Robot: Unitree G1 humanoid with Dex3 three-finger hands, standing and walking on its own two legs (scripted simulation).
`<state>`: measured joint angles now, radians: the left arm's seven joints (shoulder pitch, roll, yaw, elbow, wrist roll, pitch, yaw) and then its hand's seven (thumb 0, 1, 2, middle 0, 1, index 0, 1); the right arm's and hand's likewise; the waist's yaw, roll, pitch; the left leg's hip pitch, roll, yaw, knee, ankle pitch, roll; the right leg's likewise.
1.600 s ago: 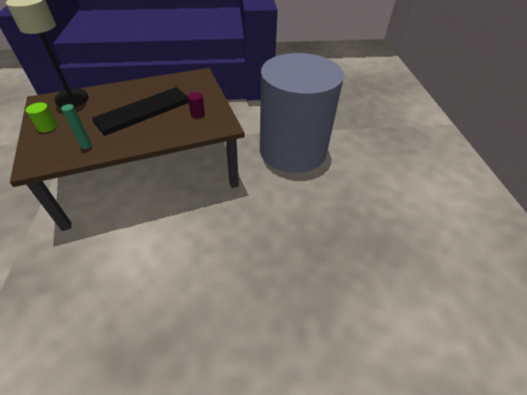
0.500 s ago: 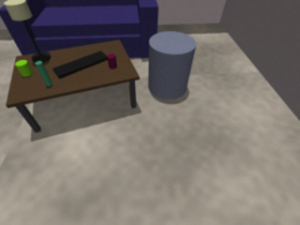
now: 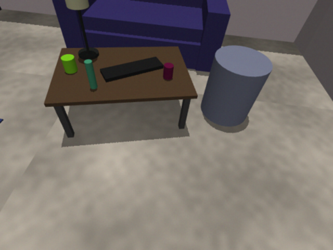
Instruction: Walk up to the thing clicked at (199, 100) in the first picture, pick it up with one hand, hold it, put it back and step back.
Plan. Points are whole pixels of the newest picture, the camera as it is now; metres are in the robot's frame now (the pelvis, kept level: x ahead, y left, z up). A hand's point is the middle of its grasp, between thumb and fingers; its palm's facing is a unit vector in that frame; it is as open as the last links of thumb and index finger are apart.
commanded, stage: walk up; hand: right
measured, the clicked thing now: (168, 71) +1.27 -0.04 -0.34
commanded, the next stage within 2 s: none
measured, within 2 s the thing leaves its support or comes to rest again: neither
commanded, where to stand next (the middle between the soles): +0.72 +0.09 m, yaw +9 degrees
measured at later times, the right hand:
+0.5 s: hand (249, 187) +0.35 -0.27 -0.13, palm faces -0.21 +0.92 -0.34, open 7.4 cm
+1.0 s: hand (222, 138) +0.52 -0.21 -0.11, palm faces -0.19 +0.90 -0.39, open 7.4 cm
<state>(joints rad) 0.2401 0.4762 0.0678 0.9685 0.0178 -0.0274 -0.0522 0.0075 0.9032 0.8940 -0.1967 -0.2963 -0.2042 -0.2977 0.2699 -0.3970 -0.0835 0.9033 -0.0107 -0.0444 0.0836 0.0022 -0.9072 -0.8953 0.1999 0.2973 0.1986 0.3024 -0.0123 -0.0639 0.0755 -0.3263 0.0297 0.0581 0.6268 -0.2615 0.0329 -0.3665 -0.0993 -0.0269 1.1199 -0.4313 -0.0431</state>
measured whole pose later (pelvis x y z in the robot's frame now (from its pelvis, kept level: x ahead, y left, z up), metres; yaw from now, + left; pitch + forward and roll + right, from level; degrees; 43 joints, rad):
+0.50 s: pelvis +0.22 -0.01 +0.01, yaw +8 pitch -2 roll -1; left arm 0.32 0.39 0.05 0.86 0.02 -0.10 -0.06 0.00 0.90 0.89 -0.20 -0.30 -0.21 -0.30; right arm 0.27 -0.44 -0.06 0.86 -0.01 -0.05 0.06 0.01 -0.91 -0.90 0.20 0.30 0.20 0.30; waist 0.04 0.06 0.08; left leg -0.47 0.03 -0.04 0.95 -0.35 0.02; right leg -0.19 -0.05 -0.14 0.49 -0.26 -0.02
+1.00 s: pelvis +0.41 +0.05 +0.01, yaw +10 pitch -3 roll +0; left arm 0.32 0.43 0.06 0.88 0.02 -0.03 -0.08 0.00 0.90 0.89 -0.20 -0.30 -0.21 -0.30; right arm 0.32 -0.40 -0.05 0.82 -0.01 -0.09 0.06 0.00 -0.90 -0.89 0.20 0.30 0.20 0.30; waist 0.00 -0.04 0.07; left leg -0.17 0.01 0.08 0.48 -0.27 0.04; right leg -0.49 -0.12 -0.02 0.79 -0.25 -0.01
